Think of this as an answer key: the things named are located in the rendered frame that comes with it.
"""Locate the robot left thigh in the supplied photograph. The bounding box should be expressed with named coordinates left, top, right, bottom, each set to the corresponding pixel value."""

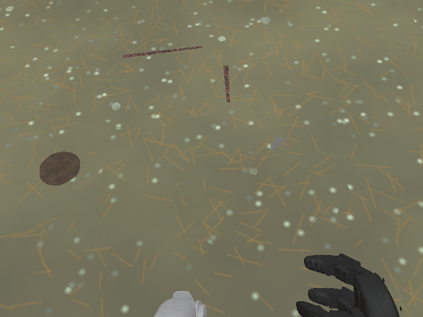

left=154, top=298, right=207, bottom=317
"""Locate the robot right hand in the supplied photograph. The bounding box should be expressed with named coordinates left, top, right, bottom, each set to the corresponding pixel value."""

left=296, top=254, right=402, bottom=317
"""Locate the left robot shin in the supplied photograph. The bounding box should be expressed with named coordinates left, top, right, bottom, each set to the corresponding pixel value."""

left=159, top=291, right=194, bottom=308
